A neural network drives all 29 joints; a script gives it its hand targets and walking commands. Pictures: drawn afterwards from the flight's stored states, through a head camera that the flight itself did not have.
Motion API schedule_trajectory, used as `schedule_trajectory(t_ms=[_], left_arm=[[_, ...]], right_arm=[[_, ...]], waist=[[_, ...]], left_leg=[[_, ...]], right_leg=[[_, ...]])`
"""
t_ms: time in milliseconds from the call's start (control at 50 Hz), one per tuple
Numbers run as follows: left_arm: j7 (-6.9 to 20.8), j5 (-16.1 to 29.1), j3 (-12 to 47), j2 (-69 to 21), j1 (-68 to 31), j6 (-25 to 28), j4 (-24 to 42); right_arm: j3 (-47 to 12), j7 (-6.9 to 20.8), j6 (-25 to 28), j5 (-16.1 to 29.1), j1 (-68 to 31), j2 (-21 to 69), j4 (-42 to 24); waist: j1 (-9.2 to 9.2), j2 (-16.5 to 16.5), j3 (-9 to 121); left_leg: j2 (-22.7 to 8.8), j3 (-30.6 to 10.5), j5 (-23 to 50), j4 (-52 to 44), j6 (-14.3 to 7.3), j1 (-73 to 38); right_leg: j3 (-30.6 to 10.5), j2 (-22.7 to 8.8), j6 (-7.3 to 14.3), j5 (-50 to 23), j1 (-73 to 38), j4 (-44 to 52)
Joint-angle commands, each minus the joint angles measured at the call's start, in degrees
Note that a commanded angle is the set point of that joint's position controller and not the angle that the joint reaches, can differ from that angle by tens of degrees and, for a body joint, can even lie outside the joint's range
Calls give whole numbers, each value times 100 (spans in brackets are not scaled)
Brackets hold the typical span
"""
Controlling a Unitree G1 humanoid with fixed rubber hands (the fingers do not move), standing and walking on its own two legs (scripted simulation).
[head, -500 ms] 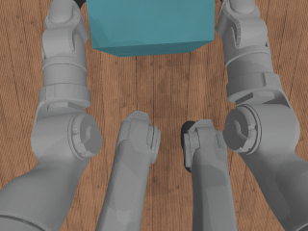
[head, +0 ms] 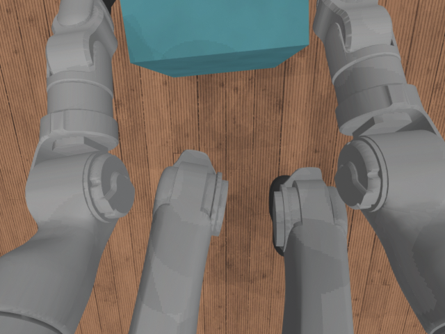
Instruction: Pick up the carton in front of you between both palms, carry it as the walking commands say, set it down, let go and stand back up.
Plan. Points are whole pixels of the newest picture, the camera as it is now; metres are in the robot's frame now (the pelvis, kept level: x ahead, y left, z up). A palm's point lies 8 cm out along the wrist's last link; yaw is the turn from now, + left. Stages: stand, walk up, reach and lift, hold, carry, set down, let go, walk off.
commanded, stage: set down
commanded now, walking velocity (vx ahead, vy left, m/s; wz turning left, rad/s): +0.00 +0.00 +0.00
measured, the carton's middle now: out of the picture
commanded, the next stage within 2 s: none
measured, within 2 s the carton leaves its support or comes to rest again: rests again in 0.08 s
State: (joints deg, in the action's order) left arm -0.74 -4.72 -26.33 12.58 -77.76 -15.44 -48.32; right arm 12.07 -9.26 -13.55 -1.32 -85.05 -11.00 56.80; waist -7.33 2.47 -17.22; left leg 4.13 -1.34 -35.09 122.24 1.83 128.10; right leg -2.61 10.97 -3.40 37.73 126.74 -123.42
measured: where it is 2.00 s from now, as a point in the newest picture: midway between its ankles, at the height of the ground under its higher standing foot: (239, 221)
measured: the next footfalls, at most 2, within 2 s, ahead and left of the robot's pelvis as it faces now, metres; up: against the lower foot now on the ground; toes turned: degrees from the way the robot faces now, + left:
none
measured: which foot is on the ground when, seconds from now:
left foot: down 0.00-1.00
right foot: down 0.00-1.00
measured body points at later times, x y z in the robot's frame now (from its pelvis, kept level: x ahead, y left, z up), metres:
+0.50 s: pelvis -0.01 +0.00 -0.02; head +0.36 +0.03 +0.22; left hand +0.51 +0.25 -0.19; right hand +0.58 -0.05 -0.20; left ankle +0.10 +0.12 -0.36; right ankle +0.09 -0.11 -0.36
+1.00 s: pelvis -0.01 +0.00 -0.02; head +0.38 +0.03 +0.19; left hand +0.51 +0.28 -0.22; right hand +0.59 -0.09 -0.22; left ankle +0.10 +0.12 -0.36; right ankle +0.09 -0.11 -0.36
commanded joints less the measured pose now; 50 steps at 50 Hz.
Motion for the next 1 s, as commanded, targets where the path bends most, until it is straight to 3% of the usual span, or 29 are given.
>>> schedule_trajectory(t_ms=[0,120,220,460,680,720,760,780,820,860,900,940,980], left_arm=[[1623,622,2217,-4398,-3664,165,535],[1503,712,2248,-3919,-4171,273,509],[1600,575,2046,-3864,-3920,214,27],[1728,126,1533,-3743,-3040,105,-537],[1629,-195,1032,-2901,-2667,96,-827],[1540,-223,916,-2551,-2606,172,-847],[1288,-295,584,-1525,-2404,327,-835],[990,-373,173,-393,-2057,467,-879],[348,-282,-75,1461,-1792,808,-1009],[-11,205,167,2070,-2238,1108,-767],[-163,662,329,2226,-2379,1280,-839],[-156,1089,726,1918,-2234,1295,-1140],[-102,1398,1022,1737,-2125,1279,-1183]], right_arm=[[-1725,1312,238,584,-3363,5076,-811],[-1783,1247,300,792,-3779,4718,-614],[-1453,1348,247,623,-3461,4467,-117],[-1000,1606,175,209,-2686,4068,415],[-804,1514,141,-8,-2401,3139,596],[-816,1432,188,-12,-2415,2817,560],[-650,1212,291,-91,-2258,1794,527],[-366,946,389,-173,-2009,608,456],[-148,421,587,-90,-1972,-1312,238],[-310,215,693,296,-2277,-1661,245],[-600,205,733,714,-2467,-1640,190],[-1017,250,748,1041,-2439,-1490,189],[-1345,302,752,1265,-2319,-1336,131]], waist=[[-579,571,6214],[-695,508,5893],[-607,459,5041],[-310,488,3679],[-345,505,3086],[-425,506,3193],[-514,472,3404],[-560,438,3546],[-533,420,4126],[-620,332,5100],[-655,340,5411],[-484,417,5657],[-466,437,5980]], left_leg=[[133,463,2893,-747,-73,-3078],[77,486,2421,-668,-137,-3045],[68,465,1938,-654,-172,-2838],[103,231,1666,-559,-273,-2419],[-1,265,1119,-484,-301,-2143],[-50,296,1208,-441,-263,-2228],[-123,340,1326,-393,-195,-2376],[-174,386,1411,-382,-129,-2499],[-230,376,1902,-357,-60,-2884],[-262,330,2562,-295,-23,-3280],[-281,246,3051,-253,-37,-3356],[-312,150,3323,-186,-77,-3480],[-310,108,3598,-179,-127,-3779]], right_leg=[[453,-25,287,-2370,-2833,721],[418,-40,339,-1983,-2984,618],[439,-56,353,-1457,-2675,616],[385,-151,409,-1200,-1851,562],[276,-209,368,-795,-2166,596],[260,-238,329,-900,-2371,561],[246,-304,282,-1067,-2688,511],[253,-353,228,-1168,-2888,509],[243,-426,123,-1579,-3217,454],[209,-468,84,-2101,-3483,275],[136,-548,69,-2442,-3388,152],[175,-596,95,-2605,-3178,104],[246,-615,94,-2671,-3046,75]])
